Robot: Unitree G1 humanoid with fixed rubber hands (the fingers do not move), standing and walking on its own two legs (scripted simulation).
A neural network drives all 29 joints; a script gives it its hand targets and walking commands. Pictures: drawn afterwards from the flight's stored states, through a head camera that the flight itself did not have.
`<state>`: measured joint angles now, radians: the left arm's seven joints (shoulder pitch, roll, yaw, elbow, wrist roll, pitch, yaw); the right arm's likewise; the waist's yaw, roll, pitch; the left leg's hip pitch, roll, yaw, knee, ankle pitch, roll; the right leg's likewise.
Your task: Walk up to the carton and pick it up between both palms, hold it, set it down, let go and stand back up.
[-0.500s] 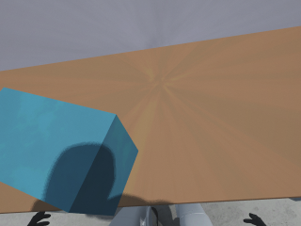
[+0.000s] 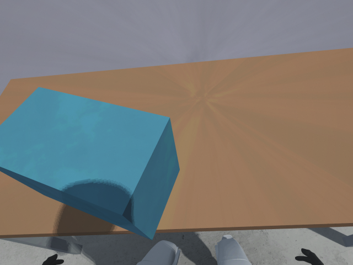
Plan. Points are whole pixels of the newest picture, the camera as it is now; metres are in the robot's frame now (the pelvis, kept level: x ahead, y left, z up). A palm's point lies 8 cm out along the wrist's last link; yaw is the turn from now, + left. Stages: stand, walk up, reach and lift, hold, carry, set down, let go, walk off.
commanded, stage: walk up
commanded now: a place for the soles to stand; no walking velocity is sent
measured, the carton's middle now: (95, 163) +0.32 +0.17 +0.08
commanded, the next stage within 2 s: none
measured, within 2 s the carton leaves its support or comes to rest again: neither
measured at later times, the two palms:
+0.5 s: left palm out of the picture -0.14 +0.51 -0.07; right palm out of the picture -0.10 -0.12 -0.03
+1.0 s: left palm out of the picture -0.26 +0.56 -0.18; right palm out of the picture -0.54 -0.07 -0.08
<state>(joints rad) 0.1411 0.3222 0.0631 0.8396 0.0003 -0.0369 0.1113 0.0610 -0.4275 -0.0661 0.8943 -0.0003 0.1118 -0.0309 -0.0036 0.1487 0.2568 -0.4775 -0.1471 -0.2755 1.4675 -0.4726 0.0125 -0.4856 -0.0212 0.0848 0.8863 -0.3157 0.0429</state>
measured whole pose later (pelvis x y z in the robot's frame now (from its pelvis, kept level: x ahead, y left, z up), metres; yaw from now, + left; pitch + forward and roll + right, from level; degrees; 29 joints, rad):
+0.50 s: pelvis -0.19 +0.19 +0.06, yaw -1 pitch +1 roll -3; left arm 0.24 0.38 0.09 0.90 0.00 0.03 0.04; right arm 0.13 -0.36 -0.07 0.89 0.00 0.00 0.00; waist 0.00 -0.01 0.16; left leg -0.47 -0.13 -0.12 0.42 -0.34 -0.06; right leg -0.45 0.06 0.12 1.13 -0.47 -0.02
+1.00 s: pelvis -0.43 +0.25 -0.04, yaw -10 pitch -14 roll +3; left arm 0.21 0.56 0.15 0.87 0.00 0.08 -0.03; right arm 0.48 -0.32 -0.09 0.89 0.00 0.01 -0.03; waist -0.03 -0.31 0.09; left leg -0.25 0.00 -0.21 1.12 -0.65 -0.16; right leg -0.70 0.04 0.11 1.56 -0.41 0.03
